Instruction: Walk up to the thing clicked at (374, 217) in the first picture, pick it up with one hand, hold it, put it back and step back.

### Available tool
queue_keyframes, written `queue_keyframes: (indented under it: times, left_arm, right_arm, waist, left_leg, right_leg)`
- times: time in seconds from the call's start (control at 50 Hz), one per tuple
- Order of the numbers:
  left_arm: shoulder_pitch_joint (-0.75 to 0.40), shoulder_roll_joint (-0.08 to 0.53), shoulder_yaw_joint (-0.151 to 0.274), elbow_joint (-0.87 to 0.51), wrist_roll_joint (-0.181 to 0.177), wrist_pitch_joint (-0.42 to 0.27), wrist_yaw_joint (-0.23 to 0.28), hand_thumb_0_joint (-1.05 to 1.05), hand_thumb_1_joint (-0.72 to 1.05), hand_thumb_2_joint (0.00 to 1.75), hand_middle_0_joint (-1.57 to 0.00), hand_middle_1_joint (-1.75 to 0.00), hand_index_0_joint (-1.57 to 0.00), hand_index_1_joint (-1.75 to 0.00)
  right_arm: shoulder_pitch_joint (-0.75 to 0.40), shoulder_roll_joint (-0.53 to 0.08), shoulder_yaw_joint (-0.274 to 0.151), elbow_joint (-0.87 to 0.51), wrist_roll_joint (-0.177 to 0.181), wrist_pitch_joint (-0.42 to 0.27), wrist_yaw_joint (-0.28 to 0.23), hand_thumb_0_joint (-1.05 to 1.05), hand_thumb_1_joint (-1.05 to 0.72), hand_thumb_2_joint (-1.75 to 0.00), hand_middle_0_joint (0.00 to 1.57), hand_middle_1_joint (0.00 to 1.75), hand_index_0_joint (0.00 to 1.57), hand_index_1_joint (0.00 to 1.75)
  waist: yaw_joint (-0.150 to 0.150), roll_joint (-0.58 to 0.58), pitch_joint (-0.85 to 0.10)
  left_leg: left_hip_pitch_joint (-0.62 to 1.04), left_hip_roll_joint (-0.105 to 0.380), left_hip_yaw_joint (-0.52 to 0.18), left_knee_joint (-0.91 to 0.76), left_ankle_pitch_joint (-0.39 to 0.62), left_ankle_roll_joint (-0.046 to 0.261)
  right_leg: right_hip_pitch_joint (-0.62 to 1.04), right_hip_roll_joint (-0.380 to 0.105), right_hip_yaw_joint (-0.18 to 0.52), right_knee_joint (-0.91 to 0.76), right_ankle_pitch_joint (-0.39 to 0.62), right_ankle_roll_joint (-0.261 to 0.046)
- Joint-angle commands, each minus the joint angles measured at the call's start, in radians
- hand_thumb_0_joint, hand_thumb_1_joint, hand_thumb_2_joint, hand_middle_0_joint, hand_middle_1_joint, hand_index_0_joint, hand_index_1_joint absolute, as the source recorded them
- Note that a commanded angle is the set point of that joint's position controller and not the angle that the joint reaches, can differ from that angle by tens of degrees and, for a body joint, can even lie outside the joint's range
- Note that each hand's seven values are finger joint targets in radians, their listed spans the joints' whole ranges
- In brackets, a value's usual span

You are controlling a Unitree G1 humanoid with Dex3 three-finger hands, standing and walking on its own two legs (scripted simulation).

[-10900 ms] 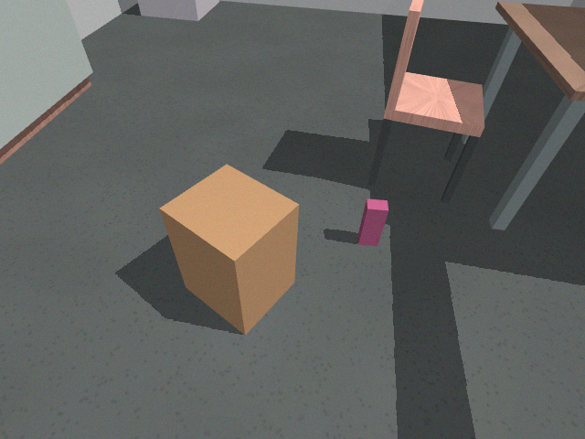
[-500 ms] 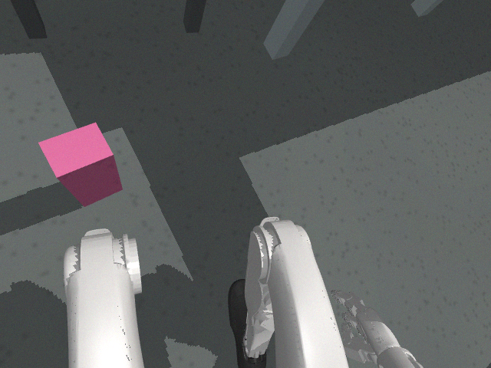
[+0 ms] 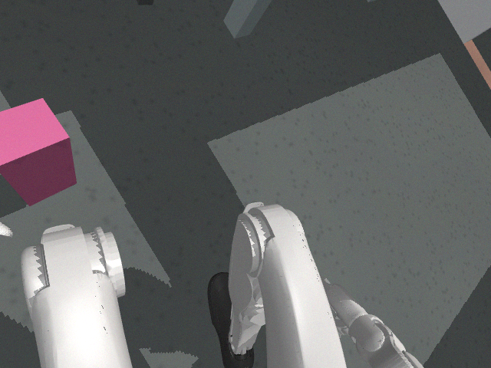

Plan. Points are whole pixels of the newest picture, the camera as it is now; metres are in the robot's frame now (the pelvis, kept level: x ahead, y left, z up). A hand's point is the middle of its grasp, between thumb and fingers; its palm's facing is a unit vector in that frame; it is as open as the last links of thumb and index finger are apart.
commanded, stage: close in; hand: left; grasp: from the side
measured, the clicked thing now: (35, 161) +0.45 +0.24 -0.18
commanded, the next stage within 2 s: rest palm in 0.48 s
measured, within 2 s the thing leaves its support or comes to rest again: neither
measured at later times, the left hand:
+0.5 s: hand (10, 167) +0.42 +0.26 -0.13, palm faces +0.18 -0.98 +0.01, open 17.5 cm
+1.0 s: hand (16, 160) +0.43 +0.25 -0.14, palm faces +0.20 -0.98 +0.01, open 16.1 cm
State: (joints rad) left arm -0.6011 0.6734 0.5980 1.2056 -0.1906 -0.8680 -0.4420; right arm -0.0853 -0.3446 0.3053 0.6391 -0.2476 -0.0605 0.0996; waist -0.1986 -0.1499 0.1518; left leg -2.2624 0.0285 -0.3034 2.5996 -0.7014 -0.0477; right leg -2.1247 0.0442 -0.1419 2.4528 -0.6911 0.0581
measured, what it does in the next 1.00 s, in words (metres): stands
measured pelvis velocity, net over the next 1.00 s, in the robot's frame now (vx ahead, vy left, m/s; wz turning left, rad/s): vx -0.01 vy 0.00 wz -0.04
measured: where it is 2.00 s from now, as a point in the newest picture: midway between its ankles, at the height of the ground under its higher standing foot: (169, 362)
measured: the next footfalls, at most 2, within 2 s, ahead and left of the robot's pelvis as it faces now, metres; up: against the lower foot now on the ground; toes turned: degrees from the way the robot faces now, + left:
none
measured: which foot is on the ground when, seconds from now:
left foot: down 0.00-1.00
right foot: down 0.00-1.00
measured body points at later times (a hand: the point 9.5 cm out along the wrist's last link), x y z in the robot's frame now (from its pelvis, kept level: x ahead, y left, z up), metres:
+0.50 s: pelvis -0.01 +0.00 -0.01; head +0.20 +0.15 +0.36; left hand +0.40 +0.31 -0.13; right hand +0.15 -0.26 -0.06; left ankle +0.08 +0.14 -0.26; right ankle +0.11 -0.13 -0.26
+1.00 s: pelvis -0.01 +0.00 -0.01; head +0.21 +0.16 +0.35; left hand +0.42 +0.31 -0.13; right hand +0.15 -0.25 -0.05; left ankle +0.08 +0.14 -0.26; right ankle +0.11 -0.13 -0.26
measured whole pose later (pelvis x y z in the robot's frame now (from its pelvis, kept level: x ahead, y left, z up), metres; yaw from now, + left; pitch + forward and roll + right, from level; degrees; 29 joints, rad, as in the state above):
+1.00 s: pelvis -0.01 +0.00 -0.01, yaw -2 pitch +15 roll -15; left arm -0.64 0.72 0.45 1.32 -0.12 -1.04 -0.14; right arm -0.13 -0.37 0.42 0.59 -0.32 0.00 0.16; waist -0.25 -0.21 0.23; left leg -2.24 0.02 -0.37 2.63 -0.69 -0.05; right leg -2.09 0.07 -0.19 2.44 -0.65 0.07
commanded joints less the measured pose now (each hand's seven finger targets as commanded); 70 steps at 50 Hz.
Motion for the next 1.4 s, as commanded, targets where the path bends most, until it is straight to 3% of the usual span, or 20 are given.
queue_keyframes:
  times: [0.0,0.02,0.08,0.1,0.18,0.26,0.28,0.52,0.54,0.64,0.68,0.7,0.72,0.76,0.8,0.86,0.96,1.04,1.26,1.38]
  left_arm:
    - [-0.189,0.18,-0.028,-0.145,0.007,-0.091,0.076,0.0,-0.59,0.0,-0.08,-0.05,-0.09,-0.04]
    - [-0.186,0.197,-0.017,-0.14,0.01,-0.099,0.087,0.0,-0.57,0.0,-0.08,-0.05,-0.08,-0.04]
    - [-0.212,0.187,-0.06,-0.127,0.024,-0.115,0.114,0.0,-0.56,0.0,-0.08,-0.05,-0.09,-0.03]
    - [-0.211,0.208,-0.044,-0.127,0.024,-0.12,0.125,0.0,-0.56,0.0,-0.08,-0.05,-0.09,-0.04]
    - [-0.223,0.185,-0.074,-0.107,0.02,-0.146,0.152,0.0,-0.54,0.0,-0.07,-0.05,-0.08,-0.03]
    - [-0.211,0.203,-0.078,-0.078,0.037,-0.163,0.18,0.0,-0.56,0.0,-0.07,-0.04,-0.08,-0.03]
    - [-0.208,0.195,-0.084,-0.059,0.041,-0.167,0.188,0.0,-0.57,0.0,-0.07,-0.05,-0.08,-0.03]
    - [-0.232,0.174,-0.129,-0.068,0.054,-0.21,0.25,0.0,-0.53,0.0,-0.07,-0.03,-0.07,-0.02]
    - [-0.232,0.195,-0.121,-0.063,0.062,-0.211,0.258,0.0,-0.52,0.01,-0.06,-0.03,-0.07,-0.03]
    - [-0.245,0.183,-0.138,-0.045,0.061,-0.214,0.272,0.0,-0.5,0.01,-0.1,-0.01,-0.09,-0.02]
    - [-0.232,0.209,-0.118,-0.04,0.067,-0.216,0.284,0.0,-0.48,0.03,-0.1,-0.02,-0.09,-0.02]
    - [-0.249,0.193,-0.137,-0.044,0.066,-0.218,0.285,0.0,-0.48,0.03,-0.09,-0.01,-0.08,-0.02]
    - [-0.229,0.203,-0.124,-0.035,0.062,-0.221,0.289,0.0,-0.48,0.03,-0.1,-0.02,-0.08,-0.02]
    - [-0.257,0.197,-0.137,-0.043,0.059,-0.227,0.293,0.0,-0.44,0.04,-0.09,-0.02,-0.08,-0.02]
    - [-0.265,0.208,-0.135,-0.045,0.061,-0.232,0.296,0.0,-0.35,0.11,-0.2,-0.11,-0.19,-0.11]
    - [-0.291,0.216,-0.145,-0.047,0.065,-0.236,0.3,0.0,-0.31,0.15,-0.24,-0.16,-0.23,-0.16]
    - [-0.268,0.203,-0.155,-0.029,0.072,-0.228,0.311,0.0,-0.22,0.21,-0.28,-0.2,-0.27,-0.21]
    - [-0.294,0.19,-0.172,-0.017,0.078,-0.223,0.322,0.0,-0.14,0.27,-0.33,-0.27,-0.33,-0.27]
    - [-0.313,0.215,-0.172,0.017,0.09,-0.237,0.357,0.0,0.11,0.46,-0.49,-0.44,-0.49,-0.43]
    - [-0.336,0.19,-0.21,0.031,0.102,-0.241,0.361,0.0,0.26,0.57,-0.6,-0.55,-0.6,-0.54]
  right_arm:
    - [0.057,-0.319,-0.101,-0.051,-0.008,0.01,-0.006,0.0,-0.93,-0.9,0.2,0.3,0.2,0.3]
    - [0.063,-0.322,-0.098,-0.048,-0.013,0.014,-0.002,0.0,-0.93,-0.9,0.2,0.3,0.2,0.3]
    - [0.032,-0.318,-0.089,-0.064,-0.016,0.019,0.004,0.0,-0.93,-0.9,0.2,0.3,0.2,0.3]
    - [0.039,-0.319,-0.084,-0.064,-0.018,0.021,0.006,0.0,-0.93,-0.9,0.2,0.3,0.2,0.3]
    - [0.014,-0.327,-0.072,-0.078,-0.023,0.024,0.013,0.0,-0.92,-0.9,0.2,0.3,0.2,0.3]
    - [0.007,-0.337,-0.067,-0.076,-0.03,0.031,0.015,0.0,-0.92,-0.9,0.2,0.3,0.2,0.3]
    - [0.018,-0.337,-0.059,-0.075,-0.034,0.035,0.019,0.0,-0.92,-0.9,0.2,0.3,0.2,0.3]
    - [0.009,-0.351,-0.037,-0.078,-0.049,0.048,0.032,0.0,-0.92,-0.9,0.2,0.3,0.2,0.3]
    - [0.018,-0.353,-0.035,-0.072,-0.052,0.05,0.033,0.0,-0.92,-0.9,0.2,0.3,0.2,0.3]
    - [0.007,-0.35,-0.021,-0.079,-0.057,0.057,0.034,0.0,-0.91,-0.9,0.2,0.3,0.2,0.3]
    - [0.004,-0.354,-0.017,-0.076,-0.058,0.06,0.034,0.0,-0.91,-0.9,0.2,0.3,0.2,0.3]
    - [-0.003,-0.352,-0.016,-0.081,-0.06,0.06,0.033,0.0,-0.91,-0.9,0.2,0.3,0.2,0.3]
    - [0.003,-0.355,-0.013,-0.079,-0.063,0.062,0.035,0.0,-0.91,-0.9,0.2,0.3,0.2,0.3]
    - [-0.006,-0.355,-0.009,-0.081,-0.064,0.06,0.035,0.0,-0.91,-0.9,0.2,0.3,0.2,0.3]
    - [0.002,-0.354,-0.003,-0.081,-0.069,0.061,0.035,0.0,-0.91,-0.9,0.2,0.3,0.2,0.3]
    - [-0.009,-0.359,0.0,-0.082,-0.068,0.06,0.033,0.0,-0.91,-0.9,0.2,0.3,0.2,0.3]
    - [-0.001,-0.355,0.004,-0.076,-0.073,0.068,0.033,0.0,-0.9,-0.9,0.2,0.3,0.2,0.3]
    - [-0.001,-0.359,0.007,-0.077,-0.074,0.076,0.033,0.0,-0.9,-0.9,0.2,0.3,0.2,0.3]
    - [-0.009,-0.353,0.025,-0.087,-0.083,0.084,0.033,0.0,-0.88,-0.89,0.2,0.3,0.2,0.3]
    - [-0.011,-0.358,0.026,-0.081,-0.084,0.087,0.034,0.0,-0.88,-0.89,0.2,0.3,0.2,0.3]
  waist:
    - [-0.038,0.41,-0.601]
    - [-0.045,0.402,-0.606]
    - [-0.056,0.371,-0.567]
    - [-0.056,0.358,-0.57]
    - [-0.069,0.36,-0.536]
    - [-0.064,0.373,-0.528]
    - [-0.078,0.378,-0.531]
    - [-0.097,0.409,-0.525]
    - [-0.099,0.425,-0.525]
    - [-0.116,0.4,-0.513]
    - [-0.106,0.398,-0.5]
    - [-0.112,0.398,-0.498]
    - [-0.111,0.401,-0.506]
    - [-0.12,0.39,-0.494]
    - [-0.124,0.391,-0.513]
    - [-0.129,0.41,-0.5]
    - [-0.127,0.422,-0.51]
    - [-0.147,0.404,-0.488]
    - [-0.147,0.378,-0.478]
    - [-0.163,0.4,-0.457]
  left_leg:
    - [0.434,0.036,0.132,-0.287,0.137,0.029]
    - [0.421,0.034,0.128,-0.278,0.122,0.032]
    - [0.37,0.03,0.13,-0.271,0.067,0.04]
    - [0.356,0.03,0.131,-0.266,0.056,0.044]
    - [0.354,0.027,0.122,-0.275,0.024,0.041]
    - [0.372,0.029,0.119,-0.277,0.038,0.034]
    - [0.375,0.029,0.115,-0.277,0.047,0.033]
    - [0.412,0.026,0.092,-0.283,0.092,0.022]
    - [0.42,0.028,0.092,-0.282,0.099,0.022]
    - [0.4,0.028,0.089,-0.27,0.09,0.027]
    - [0.393,0.03,0.083,-0.276,0.077,0.026]
    - [0.398,0.03,0.087,-0.272,0.071,0.027]
    - [0.397,0.029,0.085,-0.269,0.073,0.027]
    - [0.381,0.028,0.082,-0.264,0.063,0.03]
    - [0.392,0.028,0.081,-0.26,0.07,0.029]
    - [0.4,0.031,0.077,-0.266,0.065,0.026]
    - [0.432,0.034,0.074,-0.268,0.118,0.02]
    - [0.422,0.035,0.063,-0.27,0.098,0.022]
    - [0.395,0.032,0.061,-0.264,0.058,0.03]
    - [0.415,0.034,0.047,-0.281,0.074,0.022]
  right_leg:
    - [0.257,0.026,-0.118,-0.213,0.199,-0.071]
    - [0.267,0.03,-0.12,-0.213,0.192,-0.07]
    - [0.258,0.034,-0.119,-0.226,0.156,-0.067]
    - [0.278,0.037,-0.12,-0.23,0.151,-0.065]
    - [0.257,0.041,-0.132,-0.225,0.13,-0.067]
    - [0.252,0.043,-0.136,-0.217,0.141,-0.071]
    - [0.267,0.044,-0.141,-0.217,0.152,-0.07]
    - [0.279,0.043,-0.156,-0.201,0.202,-0.071]
    - [0.284,0.045,-0.155,-0.2,0.21,-0.071]
    - [0.296,0.048,-0.157,-0.211,0.209,-0.067]
    - [0.287,0.049,-0.162,-0.209,0.197,-0.069]
    - [0.284,0.048,-0.16,-0.214,0.195,-0.068]
    - [0.297,0.051,-0.161,-0.213,0.198,-0.068]
    - [0.293,0.052,-0.163,-0.213,0.195,-0.067]
    - [0.312,0.054,-0.164,-0.219,0.204,-0.064]
    - [0.291,0.053,-0.168,-0.214,0.2,-0.067]
    - [0.308,0.055,-0.169,-0.21,0.241,-0.069]
    - [0.293,0.056,-0.178,-0.214,0.231,-0.065]
    - [0.303,0.062,-0.182,-0.231,0.2,-0.063]
    - [0.278,0.06,-0.193,-0.218,0.212,-0.066]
